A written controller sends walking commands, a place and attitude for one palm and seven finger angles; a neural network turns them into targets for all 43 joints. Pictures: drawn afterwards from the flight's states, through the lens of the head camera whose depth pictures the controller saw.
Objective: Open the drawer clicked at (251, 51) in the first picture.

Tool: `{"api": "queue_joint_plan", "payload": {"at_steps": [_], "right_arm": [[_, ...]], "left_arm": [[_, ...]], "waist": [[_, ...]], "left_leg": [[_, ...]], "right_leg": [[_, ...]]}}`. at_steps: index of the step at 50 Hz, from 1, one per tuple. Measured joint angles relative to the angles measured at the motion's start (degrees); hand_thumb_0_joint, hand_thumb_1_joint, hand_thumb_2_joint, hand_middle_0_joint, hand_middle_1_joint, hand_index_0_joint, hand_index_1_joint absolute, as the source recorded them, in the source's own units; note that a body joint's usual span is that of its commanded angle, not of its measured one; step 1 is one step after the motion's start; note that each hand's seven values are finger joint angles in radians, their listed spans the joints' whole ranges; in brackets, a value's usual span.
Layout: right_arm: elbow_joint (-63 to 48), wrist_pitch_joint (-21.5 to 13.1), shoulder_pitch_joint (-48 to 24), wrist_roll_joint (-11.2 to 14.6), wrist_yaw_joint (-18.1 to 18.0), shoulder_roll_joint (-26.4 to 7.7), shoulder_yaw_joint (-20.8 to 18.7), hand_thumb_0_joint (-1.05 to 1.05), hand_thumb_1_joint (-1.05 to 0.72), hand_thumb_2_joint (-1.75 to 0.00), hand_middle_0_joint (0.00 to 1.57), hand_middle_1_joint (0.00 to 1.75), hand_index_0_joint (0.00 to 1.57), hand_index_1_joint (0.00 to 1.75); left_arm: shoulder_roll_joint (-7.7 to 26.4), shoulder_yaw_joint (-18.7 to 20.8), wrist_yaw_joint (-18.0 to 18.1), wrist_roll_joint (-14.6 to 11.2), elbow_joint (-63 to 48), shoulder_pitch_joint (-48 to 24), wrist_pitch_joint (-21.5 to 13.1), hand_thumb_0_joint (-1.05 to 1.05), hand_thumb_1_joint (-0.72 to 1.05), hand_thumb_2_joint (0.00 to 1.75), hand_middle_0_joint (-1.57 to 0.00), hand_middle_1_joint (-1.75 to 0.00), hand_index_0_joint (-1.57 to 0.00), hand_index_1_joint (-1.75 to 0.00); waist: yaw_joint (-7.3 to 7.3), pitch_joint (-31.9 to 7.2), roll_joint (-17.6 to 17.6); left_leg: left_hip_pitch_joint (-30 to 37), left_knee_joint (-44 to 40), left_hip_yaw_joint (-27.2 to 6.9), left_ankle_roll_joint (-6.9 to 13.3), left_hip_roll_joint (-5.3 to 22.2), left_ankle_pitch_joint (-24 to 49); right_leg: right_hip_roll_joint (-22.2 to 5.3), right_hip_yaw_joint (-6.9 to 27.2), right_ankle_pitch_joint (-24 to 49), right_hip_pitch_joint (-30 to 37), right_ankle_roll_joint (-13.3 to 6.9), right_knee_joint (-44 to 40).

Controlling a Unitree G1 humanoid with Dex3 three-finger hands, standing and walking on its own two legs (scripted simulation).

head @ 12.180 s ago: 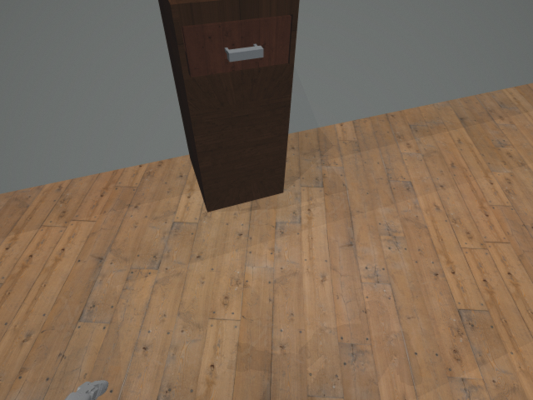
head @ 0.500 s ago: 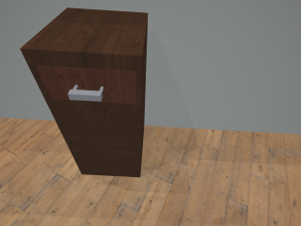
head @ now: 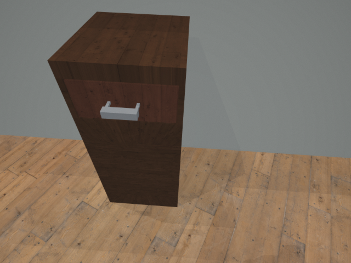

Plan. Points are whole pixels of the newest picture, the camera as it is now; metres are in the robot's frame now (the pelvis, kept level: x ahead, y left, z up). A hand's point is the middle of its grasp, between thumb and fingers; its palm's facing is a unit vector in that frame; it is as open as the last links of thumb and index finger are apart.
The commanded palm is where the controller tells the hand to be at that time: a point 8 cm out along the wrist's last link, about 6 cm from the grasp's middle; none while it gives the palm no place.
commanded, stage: come to a stop and stand still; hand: left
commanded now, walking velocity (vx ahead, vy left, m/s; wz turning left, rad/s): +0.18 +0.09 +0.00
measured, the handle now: (121, 109) +0.57 +0.22 +0.02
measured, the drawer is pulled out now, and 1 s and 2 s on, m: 0.00 0.00 0.00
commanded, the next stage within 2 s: look again from close up in 1.70 s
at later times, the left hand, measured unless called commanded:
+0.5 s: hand out of the picture +0.01 +0.16 -0.19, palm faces +0.03 -0.99 -0.14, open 7.4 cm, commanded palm none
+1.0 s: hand out of the picture +0.01 +0.16 -0.17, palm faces -0.02 -0.98 -0.22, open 7.4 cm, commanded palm none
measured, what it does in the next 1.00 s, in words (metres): stands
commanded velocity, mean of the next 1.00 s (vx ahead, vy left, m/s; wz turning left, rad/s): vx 0.00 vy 0.00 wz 0.00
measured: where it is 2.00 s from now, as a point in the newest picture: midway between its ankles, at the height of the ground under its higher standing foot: outside the picture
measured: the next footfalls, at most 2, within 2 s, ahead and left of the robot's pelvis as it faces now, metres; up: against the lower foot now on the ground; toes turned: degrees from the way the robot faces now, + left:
none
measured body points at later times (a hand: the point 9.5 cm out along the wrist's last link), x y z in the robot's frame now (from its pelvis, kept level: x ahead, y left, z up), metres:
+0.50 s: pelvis +0.03 +0.01 +0.00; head +0.03 +0.02 +0.45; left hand +0.01 +0.21 -0.17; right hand +0.01 -0.21 -0.16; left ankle -0.05 +0.07 -0.74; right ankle +0.05 -0.12 -0.74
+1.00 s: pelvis +0.02 +0.00 -0.01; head +0.03 -0.03 +0.44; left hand +0.02 +0.21 -0.15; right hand -0.01 -0.20 -0.18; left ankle -0.05 +0.07 -0.74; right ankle +0.05 -0.12 -0.74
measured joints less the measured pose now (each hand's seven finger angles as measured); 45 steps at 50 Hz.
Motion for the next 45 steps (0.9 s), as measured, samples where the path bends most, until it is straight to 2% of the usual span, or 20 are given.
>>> {"api": "queue_joint_plan", "payload": {"at_steps": [8,15,20,28,31,37,45], "right_arm": [[1.99,1.0,2.0,-0.08,0.0,2.6,0.9,0.01,-0.91,-0.9,0.2,0.29,0.2,0.3],[4.9,0.61,4.11,0.54,-0.72,6.42,1.37,0.01,-0.91,-0.9,0.2,0.29,0.2,0.3],[6.36,0.35,5.36,0.75,-1.22,8.31,1.08,0.01,-0.91,-0.9,0.2,0.29,0.2,0.3],[7.46,-0.07,7.05,0.85,-1.79,9.57,0.5,0.01,-0.91,-0.9,0.2,0.29,0.2,0.3],[5.01,-0.28,7.63,0.9,-1.87,9.47,0.65,0.01,-0.91,-0.9,0.2,0.29,0.2,0.3],[1.26,-0.41,9.36,0.35,-2.1,8.56,1.2,0.01,-0.91,-0.9,0.2,0.29,0.2,0.3],[1.35,-0.25,10.45,0.26,-1.38,8.89,2.13,0.01,-0.91,-0.9,0.2,0.29,0.2,0.3]], "left_arm": [[-3.68,-1.14,0.34,0.29,1.8,3.7,0.75,0.0,0.9,0.9,-0.2,-0.3,-0.2,-0.3],[-7.53,-1.95,0.79,-0.16,3.82,6.01,0.28,0.0,0.9,0.9,-0.2,-0.3,-0.2,-0.3],[-9.09,-1.86,1.19,-0.24,4.4,6.81,0.0,0.0,0.9,0.9,-0.2,-0.3,-0.2,-0.3],[-9.27,-1.18,1.7,-0.19,4.52,7.0,0.03,0.0,0.91,0.9,-0.2,-0.3,-0.2,-0.3],[-8.82,-1.48,2.46,-0.23,4.49,6.56,-1.03,0.0,0.91,0.9,-0.2,-0.3,-0.2,-0.3],[-8.57,-1.99,1.23,-0.16,5.0,6.53,0.44,0.0,0.91,0.9,-0.2,-0.3,-0.2,-0.3],[-8.49,-1.84,0.54,-0.19,5.27,7.59,0.36,0.0,0.91,0.9,-0.2,-0.3,-0.19,-0.3]], "waist": [[0.37,-0.56,-0.22],[0.07,1.07,-0.39],[-0.2,1.57,-0.49],[-0.44,1.25,-0.77],[-0.36,1.21,-0.87],[-0.1,0.48,1.34],[-0.22,-0.31,2.94]], "left_leg": [[0.65,1.22,0.0,0.14,0.24,-2.06],[1.71,1.21,-0.21,0.05,0.66,-2.85],[2.03,1.19,-0.2,0.16,0.82,-3.1],[2.39,1.06,0.16,0.53,0.64,-3.0],[0.13,3.4,0.71,0.49,0.34,-3.6],[-0.3,4.0,2.21,1.41,-1.0,-3.73],[0.6,2.13,3.13,0.79,-0.78,-3.43]], "right_leg": [[0.2,0.05,-2.38,0.19,0.26,2.01],[0.6,-0.19,-3.15,1.35,0.31,1.86],[0.79,-0.21,-3.12,1.85,0.42,1.41],[0.69,0.16,-2.74,2.22,0.74,1.02],[0.32,0.68,-2.91,-0.1,0.76,3.13],[-0.7,2.33,-5.06,-2.53,-1.44,7.24],[-0.26,3.4,-5.03,-3.0,0.13,7.47]]}}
